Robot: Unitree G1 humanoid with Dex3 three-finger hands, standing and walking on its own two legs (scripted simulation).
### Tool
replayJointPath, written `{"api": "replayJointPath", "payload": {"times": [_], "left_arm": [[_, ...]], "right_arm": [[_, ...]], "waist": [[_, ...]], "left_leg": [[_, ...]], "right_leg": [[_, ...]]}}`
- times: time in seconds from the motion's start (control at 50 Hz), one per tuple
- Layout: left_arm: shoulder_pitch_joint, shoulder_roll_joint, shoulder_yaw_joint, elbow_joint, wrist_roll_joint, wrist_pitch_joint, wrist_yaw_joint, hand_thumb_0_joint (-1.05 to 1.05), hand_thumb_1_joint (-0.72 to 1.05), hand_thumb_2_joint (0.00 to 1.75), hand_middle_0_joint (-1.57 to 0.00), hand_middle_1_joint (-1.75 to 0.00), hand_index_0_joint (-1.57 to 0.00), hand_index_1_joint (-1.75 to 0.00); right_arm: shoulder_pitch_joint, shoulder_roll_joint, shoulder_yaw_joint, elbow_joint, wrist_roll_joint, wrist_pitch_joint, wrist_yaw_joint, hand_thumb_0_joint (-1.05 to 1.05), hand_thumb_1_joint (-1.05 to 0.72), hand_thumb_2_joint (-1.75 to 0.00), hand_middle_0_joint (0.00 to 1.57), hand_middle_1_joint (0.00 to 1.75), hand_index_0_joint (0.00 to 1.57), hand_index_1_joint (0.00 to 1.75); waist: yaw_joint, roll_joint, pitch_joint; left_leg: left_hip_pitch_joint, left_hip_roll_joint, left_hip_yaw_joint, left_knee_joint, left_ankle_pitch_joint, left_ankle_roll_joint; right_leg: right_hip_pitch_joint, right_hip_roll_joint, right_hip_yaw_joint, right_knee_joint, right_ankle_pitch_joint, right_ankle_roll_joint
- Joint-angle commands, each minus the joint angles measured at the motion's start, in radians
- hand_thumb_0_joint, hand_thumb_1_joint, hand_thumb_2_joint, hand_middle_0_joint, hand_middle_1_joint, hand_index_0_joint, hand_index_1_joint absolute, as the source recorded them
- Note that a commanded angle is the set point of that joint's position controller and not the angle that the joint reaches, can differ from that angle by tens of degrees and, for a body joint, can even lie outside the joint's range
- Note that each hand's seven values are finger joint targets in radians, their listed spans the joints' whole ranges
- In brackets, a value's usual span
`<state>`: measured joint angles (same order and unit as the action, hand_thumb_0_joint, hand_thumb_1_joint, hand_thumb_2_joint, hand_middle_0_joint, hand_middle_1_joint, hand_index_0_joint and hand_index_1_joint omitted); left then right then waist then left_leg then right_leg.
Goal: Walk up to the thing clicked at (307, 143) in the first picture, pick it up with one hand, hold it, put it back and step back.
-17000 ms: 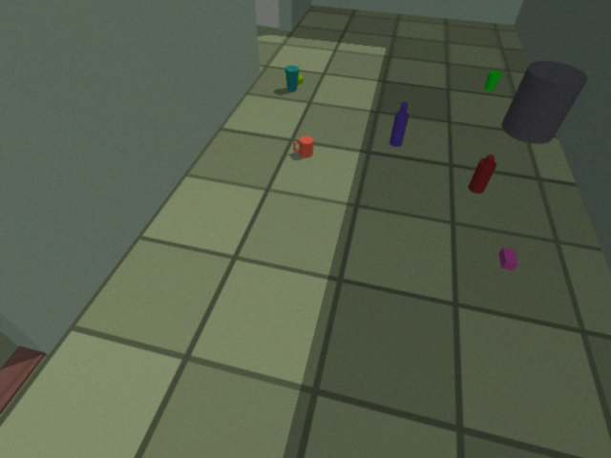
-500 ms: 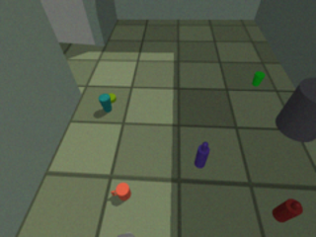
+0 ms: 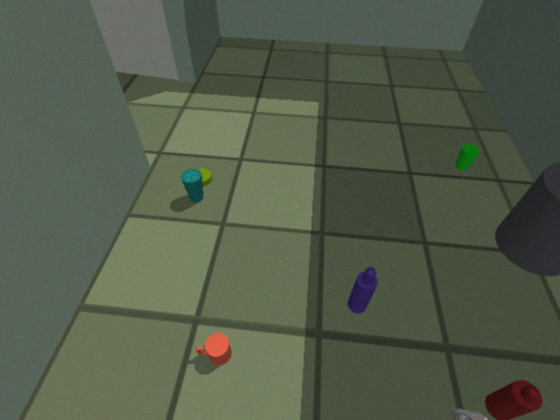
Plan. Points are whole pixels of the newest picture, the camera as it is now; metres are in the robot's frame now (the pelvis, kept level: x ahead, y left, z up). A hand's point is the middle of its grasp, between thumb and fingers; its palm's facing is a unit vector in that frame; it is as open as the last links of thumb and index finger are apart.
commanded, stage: walk up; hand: left
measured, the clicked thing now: (213, 349) +0.47 +0.23 -0.72
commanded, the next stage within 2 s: none
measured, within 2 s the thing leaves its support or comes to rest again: neither
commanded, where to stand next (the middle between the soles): +0.06 +0.00 m, yaw -2 degrees
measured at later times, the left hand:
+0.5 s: hand out of the picture +0.07 +0.26 -0.15, palm faces -0.02 -0.95 -0.31, open 7.4 cm
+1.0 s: hand out of the picture +0.07 +0.27 -0.15, palm faces +0.01 -0.93 -0.36, open 7.4 cm
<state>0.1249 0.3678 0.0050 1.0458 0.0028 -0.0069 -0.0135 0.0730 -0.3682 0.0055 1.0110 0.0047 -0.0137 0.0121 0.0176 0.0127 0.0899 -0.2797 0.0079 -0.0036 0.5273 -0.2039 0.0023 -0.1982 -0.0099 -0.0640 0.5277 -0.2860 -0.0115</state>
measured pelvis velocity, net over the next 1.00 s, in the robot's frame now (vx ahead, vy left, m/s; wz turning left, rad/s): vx -0.01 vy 0.01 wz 0.01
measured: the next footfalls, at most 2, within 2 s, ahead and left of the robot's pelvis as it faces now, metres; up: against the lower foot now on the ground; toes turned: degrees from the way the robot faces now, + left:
left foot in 1.46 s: -0.04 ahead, +0.12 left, +0.00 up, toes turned +6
right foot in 1.74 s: +0.19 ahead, -0.13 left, +0.00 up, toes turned +1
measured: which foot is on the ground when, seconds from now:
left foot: down 0.00-1.00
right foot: down 0.00-1.00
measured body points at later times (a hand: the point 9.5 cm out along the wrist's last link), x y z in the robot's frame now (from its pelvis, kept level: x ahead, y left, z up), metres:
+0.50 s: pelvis +0.00 +0.01 +0.01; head +0.01 +0.02 +0.46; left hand +0.07 +0.31 -0.13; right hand +0.08 -0.29 -0.12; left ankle +0.05 +0.12 -0.73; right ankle +0.00 -0.11 -0.73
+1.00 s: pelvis -0.01 +0.01 +0.00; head +0.03 +0.01 +0.45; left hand +0.07 +0.32 -0.13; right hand +0.09 -0.30 -0.12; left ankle +0.05 +0.12 -0.73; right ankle +0.00 -0.11 -0.73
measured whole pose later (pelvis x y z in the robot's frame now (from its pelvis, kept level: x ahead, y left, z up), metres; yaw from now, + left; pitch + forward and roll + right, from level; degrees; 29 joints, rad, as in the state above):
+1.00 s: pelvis -0.01 +0.01 +0.00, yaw +0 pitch -1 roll +0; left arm 0.07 0.38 0.04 1.08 0.00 0.03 0.00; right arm 0.03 -0.37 -0.03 1.08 0.00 0.02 0.01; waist 0.00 0.00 0.12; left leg -0.29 -0.01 0.00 0.45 -0.14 0.01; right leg -0.23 -0.02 -0.06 0.49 -0.24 -0.01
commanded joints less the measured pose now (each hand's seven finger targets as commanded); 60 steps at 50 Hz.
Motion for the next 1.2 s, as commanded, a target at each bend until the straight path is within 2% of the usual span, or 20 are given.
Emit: {"api": "replayJointPath", "payload": {"times": [0.0, 0.12, 0.26, 0.32, 0.38, 0.54, 0.76, 0.8, 0.82, 0.86, 0.92, 0.96, 1.04, 1.06, 1.08, 1.1, 1.12, 1.14, 1.16, 1.18], "left_arm": [[-0.067, 0.213, 0.044, -0.032, -0.008, -0.021, 0.015, 0.0, 0.9, 0.9, -0.2, -0.3, -0.2, -0.3], [-0.079, 0.206, 0.041, 0.002, -0.01, -0.016, 0.011, 0.0, 0.9, 0.9, -0.2, -0.3, -0.2, -0.3], [-0.078, 0.203, 0.042, 0.034, -0.003, -0.013, 0.008, 0.0, 0.9, 0.9, -0.2, -0.3, -0.2, -0.3], [-0.074, 0.202, 0.044, 0.042, -0.001, -0.015, 0.008, 0.0, 0.9, 0.9, -0.2, -0.3, -0.2, -0.3], [-0.069, 0.201, 0.047, 0.046, 0.0, -0.018, 0.009, 0.0, 0.9, 0.9, -0.2, -0.3, -0.2, -0.3], [-0.052, 0.192, 0.048, 0.055, 0.001, -0.013, 0.01, 0.0, 0.9, 0.9, -0.2, -0.3, -0.2, -0.3], [-0.051, 0.194, 0.05, 0.057, 0.003, -0.016, 0.012, 0.0, 0.9, 0.9, -0.2, -0.3, -0.2, -0.3], [-0.054, 0.193, 0.051, 0.057, 0.002, -0.017, 0.013, 0.0, 0.9, 0.9, -0.2, -0.3, -0.2, -0.3], [-0.061, 0.243, 0.075, 0.047, -0.002, -0.004, 0.023, 0.0, 0.9, 0.9, -0.2, -0.3, -0.2, -0.3], [-0.038, 0.226, 0.078, 0.022, -0.009, 0.006, 0.029, 0.0, 0.9, 0.9, -0.2, -0.3, -0.2, -0.3], [-0.036, 0.211, 0.077, -0.021, -0.007, 0.022, 0.027, 0.0, 0.9, 0.9, -0.2, -0.3, -0.2, -0.3], [-0.032, 0.203, 0.077, -0.036, -0.002, 0.035, 0.026, 0.0, 0.9, 0.9, -0.2, -0.3, -0.2, -0.3], [0.078, 0.19, 0.089, -0.03, 0.01, 0.048, 0.021, 0.0, 0.9, 0.9, -0.2, -0.3, -0.2, -0.3], [0.105, 0.196, 0.095, -0.028, 0.011, 0.05, 0.02, 0.0, 0.9, 0.9, -0.2, -0.3, -0.2, -0.3], [0.116, 0.206, 0.1, -0.031, 0.015, 0.051, 0.017, 0.0, 0.9, 0.9, -0.2, -0.3, -0.2, -0.3], [0.122, 0.244, 0.109, -0.046, 0.023, 0.046, 0.018, 0.0, 0.9, 0.9, -0.2, -0.3, -0.2, -0.3], [0.035, 0.335, 0.132, -0.09, 0.036, 0.036, 0.017, 0.0, 0.9, 0.9, -0.2, -0.3, -0.2, -0.3], [-0.027, 0.363, 0.133, -0.143, 0.048, 0.028, 0.021, 0.0, 0.9, 0.9, -0.2, -0.3, -0.2, -0.3], [-0.099, 0.336, 0.133, -0.172, 0.047, 0.028, 0.028, 0.0, 0.9, 0.9, -0.2, -0.3, -0.2, -0.3], [-0.128, 0.293, 0.127, -0.179, 0.046, 0.02, 0.033, 0.0, 0.9, 0.9, -0.2, -0.3, -0.2, -0.3]], "right_arm": [[-0.034, -0.209, -0.043, -0.012, 0.003, -0.022, -0.01, 0.0, -0.9, -0.9, 0.2, 0.3, 0.2, 0.3], [-0.058, -0.211, -0.038, 0.03, -0.001, -0.025, -0.011, 0.0, -0.9, -0.9, 0.2, 0.3, 0.2, 0.3], [-0.073, -0.206, -0.038, 0.062, -0.005, -0.024, -0.01, 0.0, -0.9, -0.9, 0.2, 0.3, 0.2, 0.3], [-0.074, -0.204, -0.041, 0.071, -0.007, -0.023, -0.01, 0.0, -0.9, -0.9, 0.2, 0.3, 0.2, 0.3], [-0.066, -0.2, -0.039, 0.076, -0.006, -0.024, -0.009, 0.0, -0.9, -0.9, 0.2, 0.3, 0.2, 0.3], [-0.063, -0.203, -0.043, 0.083, -0.009, -0.022, -0.012, 0.0, -0.9, -0.9, 0.2, 0.3, 0.2, 0.3], [-0.051, -0.199, -0.045, 0.081, -0.007, -0.02, -0.014, 0.0, -0.9, -0.9, 0.2, 0.3, 0.2, 0.3], [-0.046, -0.195, -0.044, 0.081, -0.005, -0.02, -0.013, 0.0, -0.9, -0.9, 0.2, 0.3, 0.2, 0.3], [-0.048, -0.25, -0.064, 0.085, -0.006, -0.003, -0.016, 0.0, -0.9, -0.9, 0.2, 0.3, 0.2, 0.3], [-0.025, -0.243, -0.071, 0.066, 0.005, 0.008, -0.019, 0.0, -0.9, -0.9, 0.2, 0.3, 0.2, 0.3], [-0.026, -0.255, -0.085, 0.027, 0.003, 0.022, -0.02, 0.0, -0.9, -0.9, 0.2, 0.3, 0.2, 0.3], [-0.038, -0.272, -0.096, 0.004, -0.003, 0.032, -0.021, 0.0, -0.9, -0.9, 0.2, 0.3, 0.2, 0.3], [-0.109, -0.279, -0.106, -0.068, -0.016, 0.048, -0.021, 0.0, -0.9, -0.9, 0.2, 0.3, 0.2, 0.3], [-0.129, -0.278, -0.11, -0.086, -0.018, 0.052, -0.021, 0.0, -0.9, -0.9, 0.2, 0.3, 0.2, 0.3], [-0.146, -0.265, -0.111, -0.101, -0.019, 0.056, -0.02, 0.0, -0.9, -0.9, 0.2, 0.3, 0.2, 0.3], [-0.149, -0.234, -0.105, -0.112, -0.015, 0.061, -0.021, 0.0, -0.9, -0.9, 0.2, 0.3, 0.2, 0.3], [-0.117, -0.187, -0.095, -0.121, -0.014, 0.064, -0.024, 0.0, -0.9, -0.9, 0.2, 0.3, 0.2, 0.3], [-0.039, -0.204, -0.103, -0.113, -0.031, 0.079, -0.03, 0.0, -0.9, -0.9, 0.2, 0.3, 0.2, 0.3], [0.018, -0.226, -0.115, -0.096, -0.017, 0.081, -0.03, 0.0, -0.9, -0.9, 0.2, 0.3, 0.2, 0.3], [0.073, -0.233, -0.119, -0.079, -0.012, 0.077, -0.024, 0.0, -0.9, -0.9, 0.2, 0.3, 0.2, 0.3]], "waist": [[-0.012, -0.036, -0.12], [-0.003, -0.019, -0.139], [-0.007, -0.005, -0.109], [-0.008, -0.001, -0.107], [-0.009, 0.0, -0.131], [-0.012, 0.021, -0.112], [-0.017, -0.011, -0.128], [-0.019, -0.013, -0.137], [-0.017, -0.022, -0.044], [-0.017, -0.001, -0.12], [-0.016, 0.032, -0.192], [-0.019, 0.074, -0.187], [0.023, 0.143, -0.171], [0.037, 0.133, -0.165], [0.051, 0.087, -0.139], [0.07, -0.061, -0.101], [0.05, -0.281, -0.057], [0.028, -0.223, -0.047], [-0.02, -0.172, -0.037], [-0.043, -0.1, -0.055]], "left_leg": [[0.113, 0.115, -0.124, -0.128, 0.182, 0.044], [0.126, 0.126, -0.129, -0.199, 0.166, 0.034], [0.092, 0.127, -0.146, -0.269, 0.01, 0.027], [0.087, 0.126, -0.145, -0.277, -0.012, 0.025], [0.106, 0.127, -0.138, -0.26, 0.054, 0.025], [0.079, 0.128, -0.155, -0.284, -0.024, 0.023], [0.109, 0.12, -0.136, -0.252, 0.07, 0.025], [0.122, 0.121, -0.13, -0.241, 0.128, 0.023], [0.082, 0.113, -0.127, -0.159, 0.342, 0.03], [0.11, 0.127, -0.121, -0.119, 0.446, 0.05], [0.083, 0.154, -0.155, -0.125, 0.352, 0.086], [0.031, 0.178, -0.201, -0.158, 0.251, 0.118], [-0.135, 0.244, -0.271, -0.159, 0.094, 0.192], [-0.174, 0.238, -0.255, -0.128, 0.057, 0.191], [-0.201, 0.188, -0.222, -0.047, 0.004, 0.163], [-0.188, 0.05, -0.151, 0.139, -0.116, 0.083], [-0.22, -0.129, -0.041, 0.419, -0.32, 0.013], [-0.171, -0.101, -0.149, 0.588, -0.385, 0.005], [-0.14, -0.093, -0.177, 0.685, -0.357, 0.011], [-0.142, -0.085, -0.176, 0.712, -0.294, 0.004]], "right_leg": [[0.009, -0.131, 0.145, -0.17, 0.147, -0.027], [0.077, -0.125, 0.128, -0.208, 0.154, -0.018], [0.079, -0.123, 0.125, -0.255, 0.071, -0.017], [0.079, -0.123, 0.125, -0.267, 0.064, -0.017], [0.099, -0.127, 0.124, -0.27, 0.099, -0.015], [0.081, -0.118, 0.117, -0.267, 0.07, -0.017], [0.085, -0.128, 0.12, -0.267, 0.132, -0.014], [0.092, -0.131, 0.118, -0.267, 0.158, -0.011], [0.017, -0.127, 0.118, -0.183, 0.332, -0.018], [0.045, -0.117, 0.087, -0.121, 0.377, -0.023], [0.056, -0.085, 0.079, -0.024, 0.261, -0.036], [0.033, -0.053, 0.074, 0.049, 0.136, -0.042], [0.054, -0.007, 0.06, 0.212, -0.141, -0.05], [0.056, -0.016, 0.073, 0.216, -0.152, -0.06], [0.019, -0.057, 0.125, 0.147, -0.158, -0.085], [-0.072, -0.188, 0.281, -0.106, -0.089, -0.132], [-0.149, -0.359, 0.512, -0.296, -0.011, -0.202], [-0.276, -0.438, 0.583, -0.32, -0.061, -0.263], [-0.315, -0.415, 0.498, -0.294, -0.004, -0.264], [-0.264, -0.346, 0.411, -0.265, -0.032, -0.232]]}}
